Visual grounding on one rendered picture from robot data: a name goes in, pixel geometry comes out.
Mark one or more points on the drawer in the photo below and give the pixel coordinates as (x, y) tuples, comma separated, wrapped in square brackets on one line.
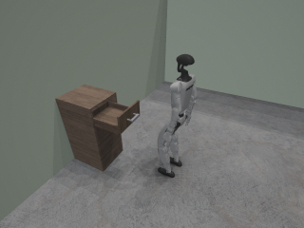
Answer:
[(114, 117)]

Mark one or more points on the right robot upper arm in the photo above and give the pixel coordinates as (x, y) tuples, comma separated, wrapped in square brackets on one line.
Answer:
[(194, 93)]

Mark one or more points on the right robot forearm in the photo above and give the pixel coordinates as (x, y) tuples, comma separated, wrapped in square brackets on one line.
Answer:
[(190, 107)]

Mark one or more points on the left robot hand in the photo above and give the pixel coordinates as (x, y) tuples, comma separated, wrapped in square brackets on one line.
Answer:
[(167, 137)]

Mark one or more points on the left robot upper arm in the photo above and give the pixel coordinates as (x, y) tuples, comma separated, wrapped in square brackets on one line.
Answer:
[(175, 90)]

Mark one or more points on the left robot thigh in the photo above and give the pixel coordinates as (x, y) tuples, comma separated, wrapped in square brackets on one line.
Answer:
[(159, 141)]

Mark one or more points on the robot thigh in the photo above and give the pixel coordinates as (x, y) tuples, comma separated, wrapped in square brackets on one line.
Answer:
[(174, 136), (159, 141)]

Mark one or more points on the right robot thigh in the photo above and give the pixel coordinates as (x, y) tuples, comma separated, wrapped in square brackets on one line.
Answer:
[(174, 136)]

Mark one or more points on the cabinet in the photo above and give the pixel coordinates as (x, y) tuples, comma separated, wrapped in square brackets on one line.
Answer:
[(90, 144)]

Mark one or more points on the handle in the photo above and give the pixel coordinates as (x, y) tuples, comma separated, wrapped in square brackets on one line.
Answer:
[(134, 118)]

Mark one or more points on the right robot hand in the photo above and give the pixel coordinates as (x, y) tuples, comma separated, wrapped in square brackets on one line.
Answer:
[(188, 119)]

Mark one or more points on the left robot forearm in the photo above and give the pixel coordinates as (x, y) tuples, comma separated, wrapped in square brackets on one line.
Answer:
[(173, 122)]

